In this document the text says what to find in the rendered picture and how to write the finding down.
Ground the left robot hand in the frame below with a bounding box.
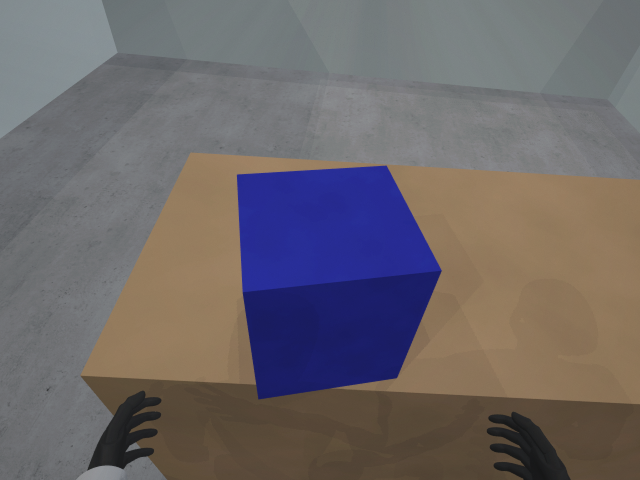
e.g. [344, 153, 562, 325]
[87, 391, 161, 471]

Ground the pedestal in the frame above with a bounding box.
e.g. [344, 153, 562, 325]
[80, 153, 640, 480]

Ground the right robot hand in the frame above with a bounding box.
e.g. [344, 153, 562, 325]
[487, 412, 571, 480]

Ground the carton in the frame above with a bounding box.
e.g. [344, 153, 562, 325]
[237, 166, 442, 399]

